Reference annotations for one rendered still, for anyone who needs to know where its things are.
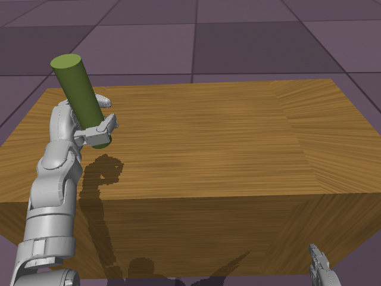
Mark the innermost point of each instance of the right robot hand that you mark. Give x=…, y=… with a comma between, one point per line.
x=320, y=273

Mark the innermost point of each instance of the left robot hand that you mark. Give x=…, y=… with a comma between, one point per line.
x=64, y=125

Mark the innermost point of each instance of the left robot arm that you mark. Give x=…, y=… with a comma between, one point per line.
x=48, y=237

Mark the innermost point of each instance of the can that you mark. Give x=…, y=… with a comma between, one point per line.
x=73, y=78

